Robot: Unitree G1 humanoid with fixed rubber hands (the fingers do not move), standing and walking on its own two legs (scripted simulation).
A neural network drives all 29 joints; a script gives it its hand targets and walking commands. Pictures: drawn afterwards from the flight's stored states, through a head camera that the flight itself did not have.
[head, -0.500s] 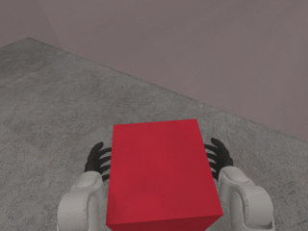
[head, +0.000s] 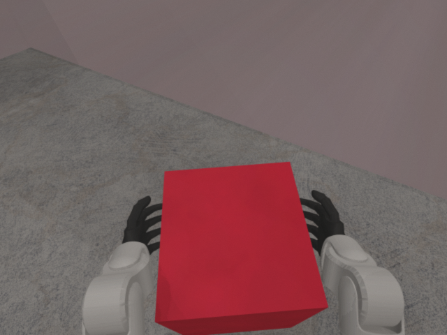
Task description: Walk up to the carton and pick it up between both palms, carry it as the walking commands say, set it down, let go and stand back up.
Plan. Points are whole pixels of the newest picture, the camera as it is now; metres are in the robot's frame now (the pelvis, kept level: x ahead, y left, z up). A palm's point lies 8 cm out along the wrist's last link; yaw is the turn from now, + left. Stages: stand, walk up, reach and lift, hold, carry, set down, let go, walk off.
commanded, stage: carry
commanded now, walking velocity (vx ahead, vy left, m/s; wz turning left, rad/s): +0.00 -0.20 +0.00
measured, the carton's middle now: (233, 256) +0.25 +0.00 +0.03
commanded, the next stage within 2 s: none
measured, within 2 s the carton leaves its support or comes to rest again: neither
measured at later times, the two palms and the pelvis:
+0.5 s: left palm (252, 258) +0.21 -0.02 +0.10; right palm out of the picture +0.20 -0.32 +0.09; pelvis -0.03 -0.16 +0.01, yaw +0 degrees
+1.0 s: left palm (360, 268) +0.19 -0.18 +0.10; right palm out of the picture +0.17 -0.47 +0.09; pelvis -0.05 -0.31 +0.01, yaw -1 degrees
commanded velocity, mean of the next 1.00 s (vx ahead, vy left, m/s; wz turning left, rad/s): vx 0.00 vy -0.15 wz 0.00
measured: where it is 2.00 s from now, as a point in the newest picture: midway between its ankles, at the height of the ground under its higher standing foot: outside the picture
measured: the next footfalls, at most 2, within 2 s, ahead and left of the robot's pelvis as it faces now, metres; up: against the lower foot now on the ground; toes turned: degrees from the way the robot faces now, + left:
right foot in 0.32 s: +0.04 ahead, -0.25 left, +0.00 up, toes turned -10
left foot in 0.62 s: -0.01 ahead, -0.10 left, +0.00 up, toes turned +13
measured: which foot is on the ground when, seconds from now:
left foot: down 0.00-0.32, up 0.34-0.60, down 0.62-0.92, up 0.94-1.00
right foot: down 0.00-0.02, up 0.04-0.30, down 0.32-0.64, up 0.66-0.90, down 0.92-1.00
